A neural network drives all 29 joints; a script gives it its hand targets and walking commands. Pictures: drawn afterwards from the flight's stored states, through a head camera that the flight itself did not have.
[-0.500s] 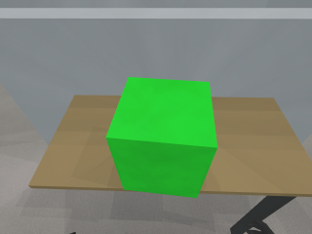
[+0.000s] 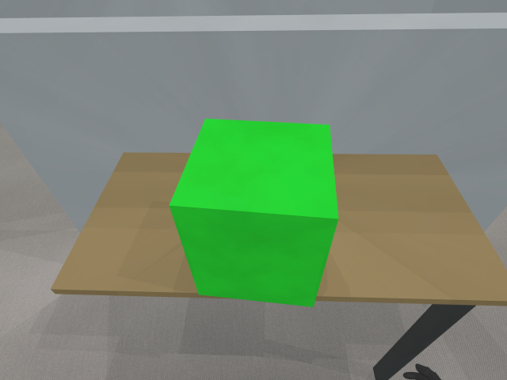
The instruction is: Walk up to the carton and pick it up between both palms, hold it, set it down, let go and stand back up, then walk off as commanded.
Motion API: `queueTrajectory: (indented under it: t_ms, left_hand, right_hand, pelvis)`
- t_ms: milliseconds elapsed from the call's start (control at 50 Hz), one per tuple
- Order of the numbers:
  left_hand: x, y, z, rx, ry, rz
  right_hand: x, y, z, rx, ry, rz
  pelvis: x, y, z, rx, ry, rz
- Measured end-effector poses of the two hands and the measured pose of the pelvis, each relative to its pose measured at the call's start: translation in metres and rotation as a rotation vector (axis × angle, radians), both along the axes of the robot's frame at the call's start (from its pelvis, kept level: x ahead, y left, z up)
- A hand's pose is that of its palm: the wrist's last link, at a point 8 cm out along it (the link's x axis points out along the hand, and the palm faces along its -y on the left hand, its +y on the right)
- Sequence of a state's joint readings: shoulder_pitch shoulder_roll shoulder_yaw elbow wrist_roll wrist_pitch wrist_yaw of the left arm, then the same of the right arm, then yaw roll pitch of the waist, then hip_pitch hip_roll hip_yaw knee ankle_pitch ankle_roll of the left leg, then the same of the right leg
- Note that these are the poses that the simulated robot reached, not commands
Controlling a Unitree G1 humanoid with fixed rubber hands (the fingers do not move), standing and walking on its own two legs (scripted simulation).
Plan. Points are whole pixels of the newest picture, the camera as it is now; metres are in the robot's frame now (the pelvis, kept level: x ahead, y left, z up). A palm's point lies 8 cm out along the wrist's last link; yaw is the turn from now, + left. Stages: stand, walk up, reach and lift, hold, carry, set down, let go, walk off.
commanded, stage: walk off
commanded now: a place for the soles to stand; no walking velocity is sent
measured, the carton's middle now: (260, 214) +0.38 -0.01 +0.06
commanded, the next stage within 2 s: none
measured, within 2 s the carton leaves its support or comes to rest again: neither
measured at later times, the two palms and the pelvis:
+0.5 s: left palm out of the picture -0.07 +0.26 -0.14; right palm out of the picture -0.04 -0.30 -0.12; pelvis -0.12 +0.00 -0.02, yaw +1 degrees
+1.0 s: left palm out of the picture -0.21 +0.23 -0.13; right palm out of the picture -0.17 -0.35 -0.15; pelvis -0.26 -0.07 -0.04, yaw +1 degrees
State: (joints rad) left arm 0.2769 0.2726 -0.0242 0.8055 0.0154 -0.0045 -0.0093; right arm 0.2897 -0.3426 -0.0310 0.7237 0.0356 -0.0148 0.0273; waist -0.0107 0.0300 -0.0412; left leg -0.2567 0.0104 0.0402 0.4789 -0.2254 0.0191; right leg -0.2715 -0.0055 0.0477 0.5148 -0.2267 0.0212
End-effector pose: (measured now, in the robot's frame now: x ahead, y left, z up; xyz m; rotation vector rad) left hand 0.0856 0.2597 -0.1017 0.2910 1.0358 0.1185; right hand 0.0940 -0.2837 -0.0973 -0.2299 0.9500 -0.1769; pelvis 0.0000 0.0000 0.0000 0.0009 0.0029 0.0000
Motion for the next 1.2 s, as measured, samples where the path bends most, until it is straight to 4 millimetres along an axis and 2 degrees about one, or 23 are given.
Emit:
queueTrajectory:
  t_ms: [140, 280, 360, 440, 500, 640, 800, 880, 960, 1000, 1100, 1200]
  left_hand:
    - [-0.032, -0.015, 0.004, 0.041, 0.028, 0.005]
    - [-0.059, -0.015, 0.006, 0.066, 0.027, 0.005]
    - [-0.088, -0.009, -0.005, 0.055, 0.055, 0.019]
    - [-0.127, 0.001, -0.026, 0.024, 0.1, 0.04]
    - [-0.156, 0.004, -0.035, -0.002, 0.142, 0.061]
    - [-0.192, 0.01, -0.041, -0.011, 0.127, 0.075]
    - [-0.226, 0.008, -0.036, 0.036, 0.094, 0.083]
    - [-0.25, -0.006, -0.033, 0.063, 0.093, 0.084]
    - [-0.278, -0.023, -0.036, 0.094, 0.092, 0.08]
    - [-0.294, -0.029, -0.03, 0.101, 0.098, 0.09]
    - [-0.319, -0.03, -0.017, 0.148, 0.104, 0.097]
    - [-0.348, -0.024, -0.017, 0.168, 0.141, 0.106]
  right_hand:
    - [-0.031, -0.024, -0.019, 0.024, 0.049, -0.003]
    - [-0.063, -0.039, -0.02, -0.006, 0.083, -0.006]
    - [-0.086, -0.035, -0.023, -0.027, 0.12, 0.008]
    - [-0.113, -0.023, -0.025, -0.058, 0.145, 0.026]
    - [-0.135, -0.012, -0.018, -0.06, 0.144, 0.017]
    - [-0.169, -0.01, -0.006, -0.086, 0.097, 0.006]
    - [-0.204, -0.029, -0.012, -0.074, 0.067, 0.003]
    - [-0.225, -0.044, -0.026, -0.047, 0.069, 0.006]
    - [-0.247, -0.062, -0.048, -0.019, 0.084, 0.009]
    - [-0.26, -0.067, -0.052, -0.009, 0.115, 0.011]
    - [-0.283, -0.081, -0.054, -0.011, 0.147, 0.023]
    - [-0.307, -0.087, -0.058, -0.043, 0.201, 0.042]
  pelvis:
    - [-0.025, -0.021, -0.005, 0.02, -0.056, -0.005]
    - [-0.052, -0.023, -0.007, 0.027, -0.072, -0.013]
    - [-0.076, -0.017, -0.011, 0.012, -0.041, 0.002]
    - [-0.105, -0.005, -0.021, -0.015, -0.014, 0.021]
    - [-0.125, 0.0, -0.019, -0.012, -0.051, 0.022]
    - [-0.161, -0.001, -0.018, -0.016, -0.101, 0.02]
    - [-0.198, -0.02, -0.023, 0.007, -0.137, 0.018]
    - [-0.22, -0.037, -0.029, 0.029, -0.148, 0.015]
    - [-0.247, -0.058, -0.041, 0.044, -0.159, 0.014]
    - [-0.258, -0.065, -0.038, 0.047, -0.175, 0.026]
    - [-0.28, -0.071, -0.034, 0.059, -0.151, 0.018]
    - [-0.302, -0.068, -0.035, 0.048, -0.099, 0.029]
